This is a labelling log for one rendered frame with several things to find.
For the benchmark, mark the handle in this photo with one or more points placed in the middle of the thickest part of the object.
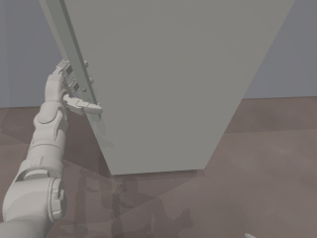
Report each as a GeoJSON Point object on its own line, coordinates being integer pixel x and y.
{"type": "Point", "coordinates": [67, 36]}

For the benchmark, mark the fridge door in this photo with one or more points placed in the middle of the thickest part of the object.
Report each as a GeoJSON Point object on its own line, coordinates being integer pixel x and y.
{"type": "Point", "coordinates": [169, 74]}

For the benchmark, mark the left robot hand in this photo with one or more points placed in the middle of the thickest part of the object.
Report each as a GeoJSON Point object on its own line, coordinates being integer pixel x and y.
{"type": "Point", "coordinates": [57, 90]}

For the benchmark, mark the left robot upper arm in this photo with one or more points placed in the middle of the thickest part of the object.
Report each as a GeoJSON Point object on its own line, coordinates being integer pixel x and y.
{"type": "Point", "coordinates": [32, 207]}

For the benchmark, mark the left robot forearm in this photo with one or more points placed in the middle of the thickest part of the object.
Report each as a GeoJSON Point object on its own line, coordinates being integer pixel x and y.
{"type": "Point", "coordinates": [46, 151]}

